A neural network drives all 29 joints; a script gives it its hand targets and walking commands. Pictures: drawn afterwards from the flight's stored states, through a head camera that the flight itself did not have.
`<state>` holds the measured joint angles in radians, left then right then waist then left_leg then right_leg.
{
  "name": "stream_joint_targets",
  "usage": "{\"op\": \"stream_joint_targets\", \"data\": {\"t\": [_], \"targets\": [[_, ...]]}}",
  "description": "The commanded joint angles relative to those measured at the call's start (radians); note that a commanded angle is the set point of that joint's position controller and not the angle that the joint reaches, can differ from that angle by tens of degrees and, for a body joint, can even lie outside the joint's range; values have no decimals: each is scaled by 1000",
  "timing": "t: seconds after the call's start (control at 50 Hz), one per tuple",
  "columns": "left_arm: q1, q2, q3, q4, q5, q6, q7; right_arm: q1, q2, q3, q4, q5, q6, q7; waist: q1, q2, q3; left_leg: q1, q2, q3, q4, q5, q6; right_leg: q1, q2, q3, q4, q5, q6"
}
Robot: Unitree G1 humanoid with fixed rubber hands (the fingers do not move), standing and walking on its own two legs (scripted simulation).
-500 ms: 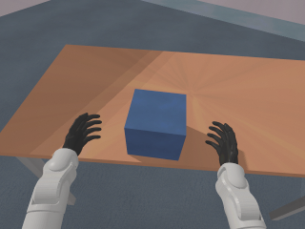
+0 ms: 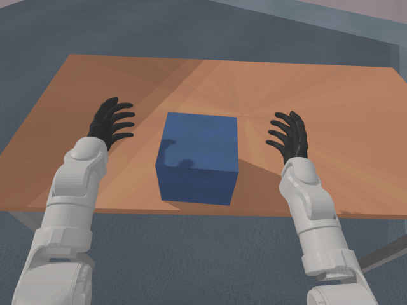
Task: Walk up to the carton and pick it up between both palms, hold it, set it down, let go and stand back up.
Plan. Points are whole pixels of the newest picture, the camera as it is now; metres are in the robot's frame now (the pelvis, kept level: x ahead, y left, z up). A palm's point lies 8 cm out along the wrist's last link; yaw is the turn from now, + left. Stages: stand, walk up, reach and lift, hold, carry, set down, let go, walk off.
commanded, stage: reach and lift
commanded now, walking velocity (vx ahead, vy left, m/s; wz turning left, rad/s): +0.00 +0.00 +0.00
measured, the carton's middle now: (198, 159) +0.44 -0.01 +0.00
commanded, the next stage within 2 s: none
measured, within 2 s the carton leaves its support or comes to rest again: neither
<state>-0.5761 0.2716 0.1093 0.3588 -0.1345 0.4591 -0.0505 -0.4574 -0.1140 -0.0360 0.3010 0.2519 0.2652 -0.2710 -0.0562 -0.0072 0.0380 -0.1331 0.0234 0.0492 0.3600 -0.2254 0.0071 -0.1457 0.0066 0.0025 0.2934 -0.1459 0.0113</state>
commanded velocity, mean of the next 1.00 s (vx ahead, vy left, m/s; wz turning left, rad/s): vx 0.00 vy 0.00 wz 0.00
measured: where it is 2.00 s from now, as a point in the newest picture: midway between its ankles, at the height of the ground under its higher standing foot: outside the picture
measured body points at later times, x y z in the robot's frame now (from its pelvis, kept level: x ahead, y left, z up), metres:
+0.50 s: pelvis +0.00 +0.00 +0.00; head +0.02 +0.01 +0.45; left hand +0.47 +0.16 +0.18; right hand +0.43 -0.18 +0.16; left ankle -0.02 +0.11 -0.75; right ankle +0.01 -0.13 -0.75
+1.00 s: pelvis -0.01 -0.01 -0.01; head +0.03 +0.01 +0.44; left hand +0.45 +0.15 +0.08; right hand +0.41 -0.17 +0.08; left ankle -0.02 +0.11 -0.75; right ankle +0.01 -0.13 -0.75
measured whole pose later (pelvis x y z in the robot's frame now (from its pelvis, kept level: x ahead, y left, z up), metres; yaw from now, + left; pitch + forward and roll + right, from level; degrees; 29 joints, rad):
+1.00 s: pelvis -0.01 -0.01 -0.01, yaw +2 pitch +12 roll -2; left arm -0.97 0.24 0.02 1.30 -0.15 -0.12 0.01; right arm -0.83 -0.03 -0.16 1.07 0.12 -0.08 -0.23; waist -0.11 0.00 -0.16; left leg -0.47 0.03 0.00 0.48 -0.23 -0.01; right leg -0.45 0.02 -0.04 0.38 -0.15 0.00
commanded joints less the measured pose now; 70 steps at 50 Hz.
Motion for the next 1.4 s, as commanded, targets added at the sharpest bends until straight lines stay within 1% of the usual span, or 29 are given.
{"op": "stream_joint_targets", "data": {"t": [0.0,0.06,0.16,0.22,0.24,0.28,0.36,0.38,0.46,0.48,0.5,0.54,0.62,0.66,0.7,0.72,0.82,0.88,0.92,0.94,0.96,1.0,1.04,1.08,1.1,1.12,1.16,1.3,1.38], "targets": [[-373,120,41,-15,20,-33,-17,-362,-73,0,-41,6,-10,-15,-20,-3,-361,24,-30,13,-24,283,-24,263,37,-18,41,397,23],[-414,126,40,-10,31,-32,-17,-400,-81,12,-7,34,-10,-20,-24,24,-366,40,-32,9,-14,343,-36,269,42,-21,46,455,24],[-532,141,23,67,31,-46,-9,-522,-107,-5,66,48,-14,-12,-34,57,-368,31,-32,8,-19,314,-41,237,41,-26,35,419,15],[-627,138,-3,104,25,-70,12,-596,-116,-27,127,39,-27,-3,-43,107,-417,57,-25,3,-10,310,-54,179,44,-38,28,372,2],[-659,146,-2,153,21,-78,16,-629,-114,-32,162,31,-25,2,-43,97,-413,47,-25,3,-10,287,-50,168,41,-38,23,349,1],[-692,143,-8,159,17,-98,31,-656,-123,-62,177,6,-39,3,-56,96,-474,70,-18,-1,-4,289,-56,154,48,-51,27,344,0],[-809,151,-28,328,-3,-150,42,-773,-102,-52,293,-5,-45,12,-53,81,-523,15,-23,-4,-1,251,-43,155,36,-44,37,352,3],[-802,155,-21,411,1,-159,40,-787,-95,-41,344,-6,-43,14,-48,51,-498,-2,-23,-8,-3,244,-32,168,34,-38,38,364,7],[-820,149,-8,531,22,-202,33,-812,-94,-33,445,-8,-62,6,-55,23,-512,-17,-27,-12,-5,290,-31,199,39,-35,45,430,18],[-819,148,-5,608,30,-210,27,-819,-88,-28,500,-14,-63,4,-58,8,-468,-37,-26,-11,-11,270,-25,202,37,-31,43,417,20],[-823,149,-4,603,30,-224,26,-830,-92,-27,483,-8,-76,4,-51,1,-486,-32,-28,-9,-13,283,-26,213,39,-34,44,430,23],[-811,133,-14,658,42,-245,22,-821,-88,-18,533,-3,-97,4,-51,31,-452,-15,-27,-10,-6,321,-36,191,43,-36,41,436,15],[-753,107,-2,735,79,-307,11,-754,-53,-1,619,-8,-161,-1,-49,32,-419,-3,-30,-6,13,372,-43,172,45,-40,36,463,17],[-726,89,-2,728,92,-347,8,-709,-37,1,641,-9,-200,-2,-52,58,-430,-2,-32,-6,27,404,-54,161,46,-43,41,477,16],[-743,73,-16,671,91,-390,19,-698,-45,-17,630,-11,-251,5,-50,108,-478,54,-25,-9,56,460,-79,75,56,-59,34,424,0],[-746,75,-20,708,81,-407,18,-708,-42,-23,635,-22,-267,8,-54,98,-467,54,-24,-8,67,439,-76,44,55,-62,23,375,-5],[-884,77,-54,674,19,-550,52,-802,-29,-92,560,-92,-358,24,-63,115,-652,-22,-22,-6,105,330,-81,-58,39,-66,60,276,-10],[-932,67,-91,744,-21,-626,72,-848,-16,-137,568,-148,-391,39,-80,107,-732,-98,-18,-17,125,243,-79,-108,27,-68,99,229,-13],[-930,65,-98,830,-34,-661,72,-852,-6,-139,621,-169,-397,48,-88,76,-762,-152,-19,-22,136,204,-62,-109,15,-56,125,234,-9],[-908,57,-101,901,-27,-665,68,-833,-3,-144,694,-177,-394,51,-94,73,-720,-189,-15,-26,126,156,-57,-118,9,-53,133,202,-12],[-881,60,-88,956,-18,-669,64,-824,1,-139,730,-177,-396,54,-86,60,-700,-223,-15,-25,123,139,-48,-108,3,-49,141,200,-12],[-826,50,-78,1041,7,-674,52,-786,2,-128,827,-166,-411,52,-90,51,-643,-252,-15,-32,123,155,-42,-92,2,-50,157,239,-5],[-814,74,-40,1086,33,-675,45,-788,0,-100,870,-131,-431,46,-71,32,-608,-283,-23,-28,128,188,-35,-55,-2,-38,165,295,5],[-814,71,-34,1101,47,-682,45,-784,1,-87,912,-107,-452,42,-71,41,-592,-282,-25,-31,128,232,-38,-49,3,-39,176,347,14],[-804,117,42,1045,98,-694,50,-771,34,-66,847,-92,-470,35,-49,-17,-619,-302,-44,-27,141,280,-20,27,-8,-15,179,436,36],[-808,114,48,1027,120,-697,51,-769,45,-62,848,-86,-483,31,-53,-2,-628,-337,-40,-32,117,272,-15,69,-7,-13,202,498,46],[-841,105,49,998,123,-707,54,-783,54,-67,824,-86,-505,30,-45,16,-646,-336,-42,-22,117,293,-26,73,-3,-19,206,511,47],[-978,9,-75,931,41,-713,80,-866,-8,-164,772,-153,-512,49,-74,172,-748,-127,-4,-9,176,266,-101,-278,30,-84,147,201,-26],[-973,-62,-99,940,32,-706,84,-879,27,-213,800,-210,-498,47,-92,168,-775,-102,5,-20,198,270,-104,-330,31,-92,145,165,-34]]}}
